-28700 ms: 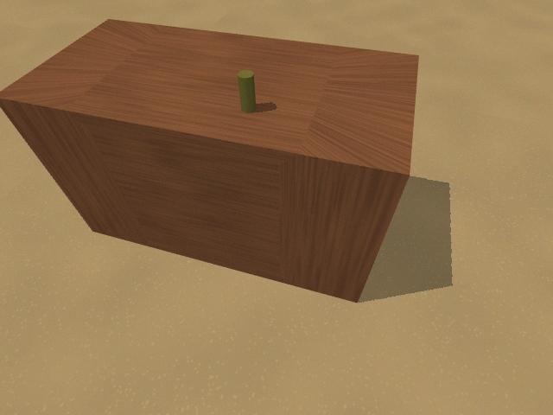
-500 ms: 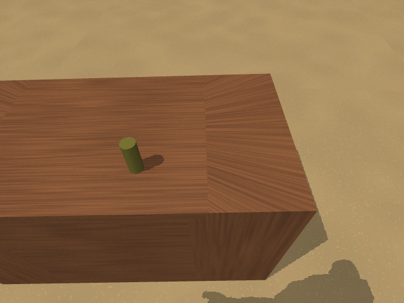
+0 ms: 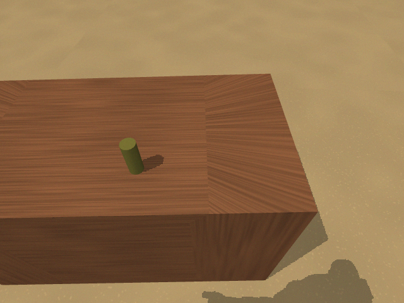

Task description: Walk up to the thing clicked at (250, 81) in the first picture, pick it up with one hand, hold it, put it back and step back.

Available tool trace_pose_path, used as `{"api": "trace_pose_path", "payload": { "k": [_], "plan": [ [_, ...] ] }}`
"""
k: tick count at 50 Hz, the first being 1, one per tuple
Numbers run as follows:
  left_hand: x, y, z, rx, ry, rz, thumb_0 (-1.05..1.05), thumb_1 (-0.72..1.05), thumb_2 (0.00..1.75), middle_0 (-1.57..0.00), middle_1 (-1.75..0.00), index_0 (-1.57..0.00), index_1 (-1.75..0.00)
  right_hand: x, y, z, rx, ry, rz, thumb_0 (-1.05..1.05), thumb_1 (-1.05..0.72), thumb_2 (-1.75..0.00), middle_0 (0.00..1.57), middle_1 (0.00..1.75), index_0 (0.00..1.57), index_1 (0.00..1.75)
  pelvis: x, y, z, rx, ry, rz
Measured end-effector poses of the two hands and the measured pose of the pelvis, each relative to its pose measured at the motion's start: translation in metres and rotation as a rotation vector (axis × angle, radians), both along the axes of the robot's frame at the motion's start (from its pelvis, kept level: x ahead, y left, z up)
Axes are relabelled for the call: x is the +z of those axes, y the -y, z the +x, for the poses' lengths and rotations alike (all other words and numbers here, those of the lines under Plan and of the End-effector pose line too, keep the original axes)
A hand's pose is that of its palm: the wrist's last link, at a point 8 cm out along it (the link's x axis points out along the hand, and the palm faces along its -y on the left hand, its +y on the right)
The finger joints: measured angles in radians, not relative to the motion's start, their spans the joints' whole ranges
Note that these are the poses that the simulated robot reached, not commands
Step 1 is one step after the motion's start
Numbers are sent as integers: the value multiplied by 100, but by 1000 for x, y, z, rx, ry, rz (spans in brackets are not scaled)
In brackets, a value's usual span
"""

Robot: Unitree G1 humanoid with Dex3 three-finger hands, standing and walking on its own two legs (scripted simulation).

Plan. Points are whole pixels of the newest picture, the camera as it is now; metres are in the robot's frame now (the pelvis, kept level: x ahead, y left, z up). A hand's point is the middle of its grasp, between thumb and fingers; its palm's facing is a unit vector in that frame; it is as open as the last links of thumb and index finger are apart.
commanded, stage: step back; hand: left
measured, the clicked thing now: (132, 157) +0.47 +0.20 -0.03
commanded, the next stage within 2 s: none
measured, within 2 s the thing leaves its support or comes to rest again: neither
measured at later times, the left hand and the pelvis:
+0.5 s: hand out of the picture +0.05 +0.29 -0.18, palm faces -0.01 -0.93 -0.37, open 7.4 cm; pelvis -0.09 +0.02 -0.03, yaw +2 degrees
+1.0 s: hand out of the picture -0.07 +0.26 -0.15, palm faces -0.04 -0.91 -0.40, open 7.4 cm; pelvis -0.19 +0.01 -0.02, yaw -2 degrees
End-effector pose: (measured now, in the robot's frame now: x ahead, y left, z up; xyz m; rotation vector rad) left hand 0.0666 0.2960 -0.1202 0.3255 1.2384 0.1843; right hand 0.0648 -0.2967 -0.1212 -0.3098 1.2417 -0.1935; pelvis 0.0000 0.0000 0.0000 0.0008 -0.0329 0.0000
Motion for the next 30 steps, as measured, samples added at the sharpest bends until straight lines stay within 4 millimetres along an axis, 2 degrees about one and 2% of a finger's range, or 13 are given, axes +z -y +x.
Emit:
{"api": "trace_pose_path", "payload": {
  "k": [9, 13, 16, 20, 25, 30],
  "plan": [
    [-4, -10, -1, 17, 32, 43, 0, 90, 90, -20, -30, -20, -30, -6, 17, -2, -15, 17, -20, 1, -91, -90, 20, 30, 20, 30, -12, 7, -27, -1, -4, 7],
    [-6, -9, -11, 2, 41, 60, 0, 90, 90, -20, -30, -20, -29, -12, 30, -6, -15, 35, -35, 1, -91, -90, 20, 30, 20, 30, -20, 11, -42, 5, 2, 0],
    [-6, -10, -21, -19, 42, 63, 0, 90, 90, -20, -30, -20, -30, -12, 32, -14, -11, 34, -46, 1, -91, -90, 20, 30, 20, 30, -21, 7, -55, -2, 2, 12],
    [-9, -17, -26, -33, 60, 63, 0, 90, 90, -20, -31, -20, -30, -10, 24, -36, 1, 24, -61, 1, -91, -90, 20, 30, 20, 30, -23, -3, -70, 9, -14, 7],
    [-25, -33, -26, -25, 138, 32, 0, 90, 90, -20, -31, -20, -30, -12, 8, -81, 38, -44, -107, 1, -91, -90, 20, 30, 20, 30, -34, -18, -92, 37, -14, 11],
    [-23, -35, -47, -6, 107, 9, 0, 90, 90, -20, -30, -20, -29, 1, -9, -120, 25, -89, -93, 1, -91, -90, 20, 30, 20, 30, -21, -23, -109, 30, -10, -20]
  ]
}}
